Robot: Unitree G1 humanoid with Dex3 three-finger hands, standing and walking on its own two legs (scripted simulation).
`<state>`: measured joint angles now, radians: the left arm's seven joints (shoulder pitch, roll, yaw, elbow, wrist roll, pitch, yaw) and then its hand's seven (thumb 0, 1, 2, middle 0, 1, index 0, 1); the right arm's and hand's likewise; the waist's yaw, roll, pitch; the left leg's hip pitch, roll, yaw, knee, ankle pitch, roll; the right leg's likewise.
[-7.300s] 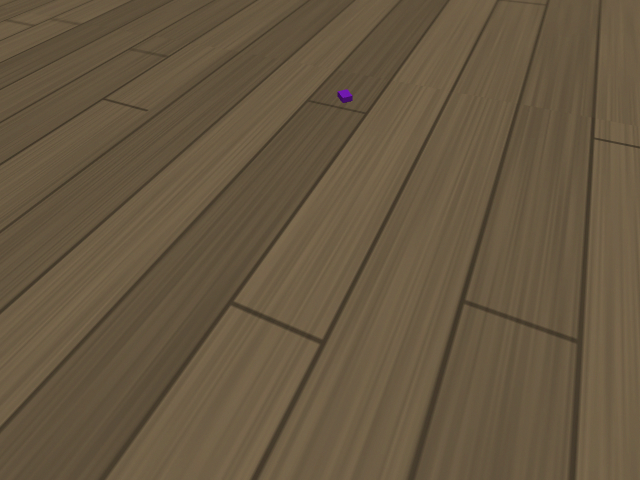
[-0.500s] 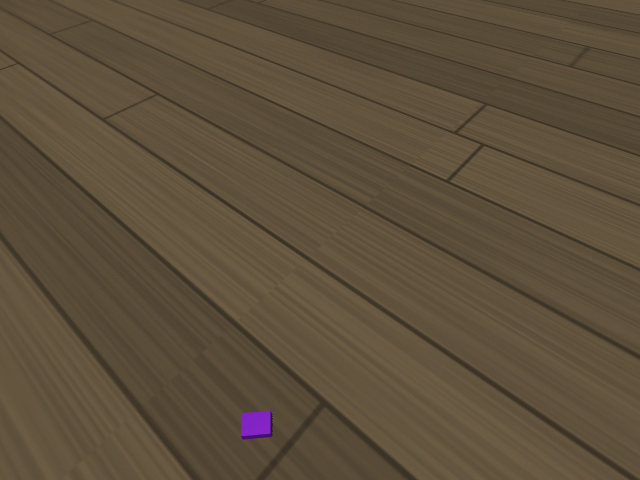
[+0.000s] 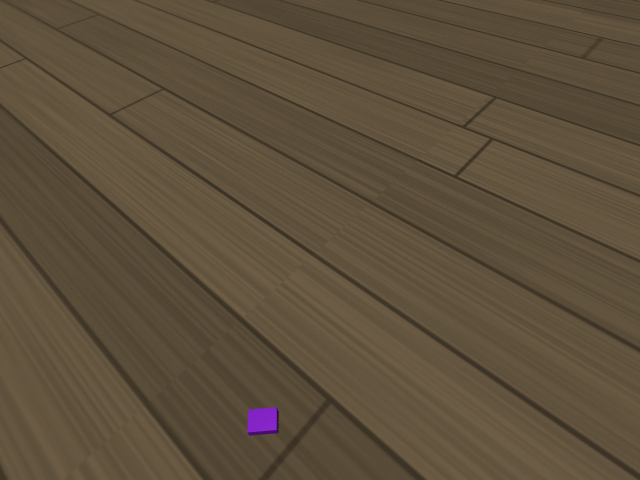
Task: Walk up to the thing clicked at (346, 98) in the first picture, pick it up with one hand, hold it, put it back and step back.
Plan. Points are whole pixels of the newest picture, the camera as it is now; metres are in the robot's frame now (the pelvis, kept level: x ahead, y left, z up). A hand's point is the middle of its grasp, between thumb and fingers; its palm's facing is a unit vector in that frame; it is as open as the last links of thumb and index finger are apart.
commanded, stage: stand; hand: left
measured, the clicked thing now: (263, 421) +0.41 +0.24 -0.77
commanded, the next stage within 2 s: none
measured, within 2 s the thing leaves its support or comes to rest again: neither
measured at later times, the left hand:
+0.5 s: hand out of the picture +0.08 +0.25 -0.15, palm faces -0.01 -0.94 -0.35, open 7.4 cm
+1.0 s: hand out of the picture +0.07 +0.24 -0.16, palm faces -0.01 -0.94 -0.34, open 7.4 cm
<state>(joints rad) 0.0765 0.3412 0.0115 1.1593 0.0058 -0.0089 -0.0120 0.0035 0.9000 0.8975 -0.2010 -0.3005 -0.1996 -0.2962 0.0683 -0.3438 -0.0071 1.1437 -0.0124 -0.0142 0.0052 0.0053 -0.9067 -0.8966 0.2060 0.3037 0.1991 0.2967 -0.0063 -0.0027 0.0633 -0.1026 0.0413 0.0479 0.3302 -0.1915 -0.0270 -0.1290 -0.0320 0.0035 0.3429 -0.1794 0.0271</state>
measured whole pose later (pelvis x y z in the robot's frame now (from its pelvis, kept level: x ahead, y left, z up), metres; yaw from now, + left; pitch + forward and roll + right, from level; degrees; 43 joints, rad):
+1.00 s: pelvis +0.00 -0.01 +0.00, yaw +1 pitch -2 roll +0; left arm 0.11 0.35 0.00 1.14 0.01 -0.01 -0.01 0.00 0.90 0.90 -0.20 -0.30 -0.20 -0.30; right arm 0.10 -0.35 0.00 1.15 -0.01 0.00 0.01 0.00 -0.91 -0.90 0.21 0.30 0.20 0.30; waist -0.01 0.00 0.05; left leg -0.11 0.05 0.02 0.32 -0.18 -0.04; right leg -0.12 -0.02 -0.02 0.33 -0.17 0.01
